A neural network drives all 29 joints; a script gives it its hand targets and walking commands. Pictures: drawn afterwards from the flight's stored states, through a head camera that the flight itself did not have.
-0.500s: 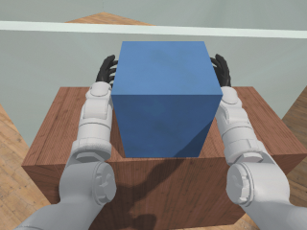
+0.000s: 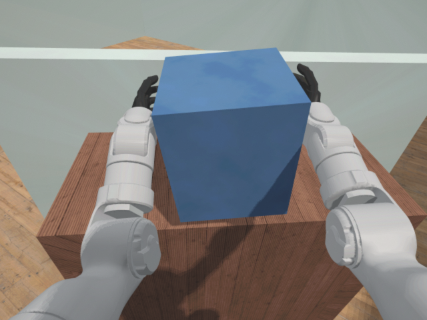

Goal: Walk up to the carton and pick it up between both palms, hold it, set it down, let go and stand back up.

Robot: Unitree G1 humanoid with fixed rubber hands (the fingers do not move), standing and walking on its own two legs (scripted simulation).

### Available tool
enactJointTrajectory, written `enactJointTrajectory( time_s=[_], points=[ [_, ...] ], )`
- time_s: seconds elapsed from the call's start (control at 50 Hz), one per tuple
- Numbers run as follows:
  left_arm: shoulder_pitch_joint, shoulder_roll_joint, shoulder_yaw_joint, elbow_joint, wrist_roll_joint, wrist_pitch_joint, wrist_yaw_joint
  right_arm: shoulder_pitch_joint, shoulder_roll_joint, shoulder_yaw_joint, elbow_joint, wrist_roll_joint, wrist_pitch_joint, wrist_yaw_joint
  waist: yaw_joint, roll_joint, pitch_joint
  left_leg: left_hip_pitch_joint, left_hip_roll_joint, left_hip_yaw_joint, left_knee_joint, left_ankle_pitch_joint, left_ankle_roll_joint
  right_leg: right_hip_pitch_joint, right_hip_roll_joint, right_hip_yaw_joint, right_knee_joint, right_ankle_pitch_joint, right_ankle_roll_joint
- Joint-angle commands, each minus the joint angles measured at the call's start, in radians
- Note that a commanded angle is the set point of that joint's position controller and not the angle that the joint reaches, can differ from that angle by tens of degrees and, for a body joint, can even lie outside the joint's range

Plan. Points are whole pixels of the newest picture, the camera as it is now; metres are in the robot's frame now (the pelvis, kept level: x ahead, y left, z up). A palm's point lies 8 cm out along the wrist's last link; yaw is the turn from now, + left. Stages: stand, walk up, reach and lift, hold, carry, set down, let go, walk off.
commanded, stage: reach and lift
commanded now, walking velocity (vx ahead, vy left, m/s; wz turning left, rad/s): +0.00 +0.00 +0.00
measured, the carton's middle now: (227, 137) +0.38 -0.03 +0.20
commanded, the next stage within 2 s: hold in 1.34 s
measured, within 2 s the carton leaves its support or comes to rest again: neither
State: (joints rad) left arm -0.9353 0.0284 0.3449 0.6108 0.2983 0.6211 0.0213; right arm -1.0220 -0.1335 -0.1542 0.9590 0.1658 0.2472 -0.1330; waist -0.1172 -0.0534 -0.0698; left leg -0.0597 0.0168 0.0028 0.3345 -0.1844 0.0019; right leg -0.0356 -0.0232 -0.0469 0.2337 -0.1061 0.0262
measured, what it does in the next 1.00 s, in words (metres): stands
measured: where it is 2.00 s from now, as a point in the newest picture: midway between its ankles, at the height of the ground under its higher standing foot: outside the picture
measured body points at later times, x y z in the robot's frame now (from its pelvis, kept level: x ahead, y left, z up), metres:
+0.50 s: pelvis +0.00 -0.01 +0.00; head -0.08 +0.02 +0.44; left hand +0.40 +0.13 +0.27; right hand +0.40 -0.17 +0.31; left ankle +0.00 +0.11 -0.75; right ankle +0.02 -0.14 -0.75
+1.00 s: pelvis +0.01 -0.02 +0.00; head -0.08 +0.01 +0.44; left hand +0.40 +0.14 +0.30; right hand +0.40 -0.16 +0.34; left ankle +0.00 +0.11 -0.75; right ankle +0.02 -0.14 -0.75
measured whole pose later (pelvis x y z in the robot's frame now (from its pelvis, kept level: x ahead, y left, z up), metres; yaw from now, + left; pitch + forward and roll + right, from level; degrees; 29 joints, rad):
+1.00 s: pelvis +0.01 -0.02 +0.00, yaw +1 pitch -2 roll -2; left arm -1.07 0.12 0.34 0.59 0.23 0.87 -0.03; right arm -1.26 -0.23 0.04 0.98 0.38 0.61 -0.24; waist -0.08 -0.01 -0.19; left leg -0.14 0.04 -0.04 0.40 -0.22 -0.02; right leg -0.09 0.01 -0.05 0.27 -0.14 0.00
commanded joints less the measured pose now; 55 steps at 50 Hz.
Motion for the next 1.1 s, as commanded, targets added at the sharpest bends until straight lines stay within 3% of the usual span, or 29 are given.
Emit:
enactJointTrajectory(
  time_s=[0.0,0.02,0.04,0.08,0.1,0.14,0.2,0.22,0.24,0.26,0.28,0.3,0.34,0.38,0.4,0.44,0.54,0.58,0.62,0.66,0.78,0.82,0.86,0.88,0.92,0.94,1.0,1.04,1.08],
  points=[
    [-0.709,-0.521,-0.342,-0.252,-0.156,-0.062,-0.136,-0.694,0.578,0.282,-0.294,0.130,0.012,0.137,0.010,0.082,-0.425,0.113,-0.061,0.020,0.005,0.354,-0.046,0.164,0.098,-0.031,0.036,0.281,0.005],
    [-0.695,-0.520,-0.341,-0.217,-0.159,-0.045,-0.134,-0.719,0.556,0.302,-0.279,0.154,0.021,0.132,-0.005,0.053,-0.427,0.125,-0.062,0.009,0.015,0.393,-0.053,0.168,0.095,-0.035,0.030,0.318,0.015],
    [-0.702,-0.471,-0.291,-0.130,-0.132,-0.040,-0.152,-0.671,0.552,0.268,-0.160,0.122,0.042,0.126,-0.002,0.041,-0.248,0.053,-0.066,0.023,-0.012,0.248,-0.038,0.126,0.083,-0.017,0.007,0.200,0.016],
    [-0.759,-0.506,-0.332,-0.198,-0.167,-0.028,-0.152,-0.757,0.577,0.294,-0.248,0.161,0.051,0.129,0.023,0.049,-0.306,0.040,-0.058,0.020,-0.020,0.210,-0.030,0.109,0.094,-0.014,0.003,0.128,0.004],
    [-0.754,-0.548,-0.368,-0.321,-0.181,-0.027,-0.139,-0.705,0.572,0.289,-0.293,0.184,0.057,0.134,-0.007,0.080,-0.408,0.087,-0.051,0.003,0.005,0.303,-0.056,0.151,0.103,-0.020,0.033,0.219,-0.003],
    [-0.744,-0.495,-0.324,-0.202,-0.153,-0.007,-0.143,-0.653,0.539,0.241,-0.124,0.153,0.096,0.128,-0.030,0.091,-0.266,0.060,-0.048,0.008,-0.008,0.251,-0.066,0.091,0.090,-0.016,0.022,0.164,-0.001],
    [-0.763,-0.479,-0.298,-0.209,-0.171,0.013,-0.148,-0.719,0.560,0.258,-0.163,0.177,0.116,0.131,0.002,0.036,-0.292,0.042,-0.054,0.005,-0.023,0.199,-0.040,0.100,0.097,-0.009,0.015,0.116,-0.002],
    [-0.780,-0.498,-0.322,-0.247,-0.183,0.015,-0.147,-0.687,0.554,0.238,-0.185,0.178,0.119,0.128,-0.022,0.075,-0.365,0.048,-0.058,0.010,-0.007,0.225,-0.049,0.117,0.099,-0.010,0.022,0.169,-0.006],
    [-0.800,-0.501,-0.321,-0.229,-0.182,0.015,-0.147,-0.727,0.569,0.244,-0.174,0.186,0.119,0.127,-0.016,0.067,-0.329,0.032,-0.056,-0.004,-0.007,0.211,-0.050,0.109,0.092,0.002,0.019,0.147,-0.002],
    [-0.786,-0.476,-0.307,-0.222,-0.185,0.019,-0.145,-0.789,0.583,0.289,-0.247,0.215,0.122,0.121,0.032,0.039,-0.377,0.046,-0.058,0.016,-0.008,0.214,-0.034,0.118,0.101,-0.002,0.013,0.146,0.003],
    [-0.789,-0.485,-0.308,-0.181,-0.181,0.029,-0.146,-0.762,0.583,0.272,-0.221,0.206,0.136,0.115,-0.001,0.063,-0.351,0.046,-0.061,0.000,-0.011,0.199,-0.040,0.090,0.094,-0.005,0.016,0.127,0.002],
    [-0.734,-0.503,-0.304,-0.207,-0.171,0.037,-0.156,-0.737,0.570,0.288,-0.261,0.225,0.138,0.105,0.003,0.087,-0.338,0.033,-0.062,0.006,0.000,0.246,-0.042,0.113,0.095,0.000,0.018,0.188,-0.002],
    [-0.782,-0.420,-0.233,-0.095,-0.140,0.060,-0.167,-0.768,0.532,0.248,-0.131,0.211,0.174,0.111,0.025,0.065,-0.205,-0.024,-0.065,0.005,-0.033,0.078,-0.027,0.050,0.094,0.011,0.002,0.016,-0.004],
    [-0.829,-0.467,-0.285,-0.175,-0.201,0.057,-0.147,-0.853,0.567,0.266,-0.235,0.238,0.171,0.113,0.045,0.056,-0.342,-0.034,-0.061,-0.005,-0.025,0.104,-0.028,0.079,0.104,0.014,0.020,0.046,-0.008],
    [-0.852,-0.484,-0.323,-0.278,-0.218,0.057,-0.138,-0.816,0.569,0.286,-0.256,0.255,0.181,0.114,0.031,0.082,-0.416,0.013,-0.045,-0.006,-0.012,0.181,-0.051,0.102,0.102,0.009,0.044,0.130,-0.011],
    [-0.817,-0.473,-0.311,-0.235,-0.203,0.074,-0.134,-0.765,0.551,0.276,-0.188,0.264,0.208,0.108,0.011,0.099,-0.366,0.026,-0.041,-0.021,0.003,0.252,-0.067,0.097,0.107,0.009,0.045,0.160,-0.013],
    [-0.916,-0.405,-0.262,-0.149,-0.221,0.089,-0.176,-0.863,0.547,0.258,-0.182,0.255,0.248,0.081,0.012,0.065,-0.301,-0.068,-0.061,-0.002,-0.027,0.039,-0.024,0.057,0.087,0.027,0.015,0.015,-0.006],
    [-0.956,-0.416,-0.301,-0.295,-0.248,0.079,-0.161,-0.873,0.575,0.287,-0.257,0.297,0.256,0.087,0.033,0.072,-0.452,-0.020,-0.049,-0.004,-0.002,0.151,-0.040,0.102,0.102,0.022,0.039,0.115,-0.015],
    [-0.834,-0.434,-0.307,-0.250,-0.242,0.102,-0.155,-0.772,0.526,0.288,-0.249,0.313,0.278,0.071,-0.005,0.106,-0.440,0.023,-0.055,-0.032,0.027,0.283,-0.067,0.118,0.107,0.025,0.052,0.218,-0.007],
    [-0.831,-0.418,-0.247,-0.151,-0.206,0.120,-0.173,-0.788,0.505,0.256,-0.157,0.300,0.298,0.074,0.010,0.094,-0.282,-0.044,-0.041,-0.044,-0.005,0.158,-0.060,0.063,0.097,0.032,0.026,0.088,-0.015],
    [-0.920,-0.370,-0.215,-0.108,-0.222,0.127,-0.194,-0.950,0.535,0.277,-0.219,0.329,0.313,0.074,0.075,0.050,-0.352,-0.086,-0.054,-0.016,-0.002,0.110,-0.026,0.065,0.099,0.051,0.029,0.049,-0.016],
    [-0.919,-0.400,-0.263,-0.246,-0.266,0.118,-0.180,-0.892,0.525,0.286,-0.288,0.359,0.322,0.067,0.056,0.088,-0.472,-0.032,-0.050,-0.029,0.024,0.237,-0.050,0.114,0.111,0.042,0.057,0.180,-0.021],
    [-0.822,-0.375,-0.221,-0.158,-0.226,0.146,-0.189,-0.796,0.475,0.266,-0.195,0.342,0.350,0.048,0.011,0.089,-0.386,-0.006,-0.052,-0.053,0.032,0.305,-0.067,0.114,0.105,0.042,0.046,0.230,-0.010],
    [-0.851,-0.386,-0.223,-0.103,-0.227,0.154,-0.206,-0.833,0.451,0.247,-0.166,0.336,0.357,0.042,-0.003,0.092,-0.316,-0.056,-0.055,-0.045,0.020,0.201,-0.059,0.077,0.100,0.048,0.029,0.143,-0.018],
    [-0.938,-0.385,-0.259,-0.270,-0.257,0.143,-0.205,-0.906,0.489,0.275,-0.276,0.375,0.357,0.049,0.012,0.096,-0.441,-0.048,-0.054,-0.039,0.020,0.237,-0.055,0.122,0.109,0.044,0.051,0.186,-0.019],
    [-0.922,-0.369,-0.235,-0.173,-0.246,0.148,-0.205,-0.896,0.490,0.269,-0.199,0.365,0.365,0.049,0.027,0.106,-0.363,-0.070,-0.057,-0.035,0.018,0.208,-0.058,0.096,0.102,0.046,0.048,0.131,-0.019],
    [-0.885,-0.371,-0.270,-0.210,-0.267,0.161,-0.206,-0.883,0.489,0.275,-0.286,0.384,0.380,0.039,0.002,0.092,-0.442,-0.042,-0.057,-0.041,0.042,0.304,-0.064,0.129,0.109,0.055,0.052,0.245,-0.018],
    [-0.909,-0.356,-0.227,-0.202,-0.251,0.162,-0.210,-0.852,0.478,0.261,-0.219,0.381,0.396,0.032,0.002,0.104,-0.378,-0.068,-0.060,-0.043,0.029,0.230,-0.053,0.116,0.097,0.049,0.048,0.217,-0.008],
    [-0.893,-0.394,-0.257,-0.213,-0.259,0.180,-0.213,-0.908,0.470,0.285,-0.264,0.409,0.393,0.046,0.031,0.141,-0.404,-0.068,-0.048,-0.050,0.016,0.271,-0.069,0.118,0.115,0.058,0.059,0.205,-0.028]
  ],
)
